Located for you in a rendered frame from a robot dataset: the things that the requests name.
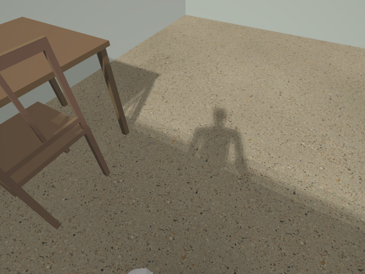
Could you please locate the table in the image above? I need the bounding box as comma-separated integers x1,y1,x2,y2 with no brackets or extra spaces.
0,17,129,135

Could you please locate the chair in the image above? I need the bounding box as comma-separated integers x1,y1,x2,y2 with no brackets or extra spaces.
0,35,110,229

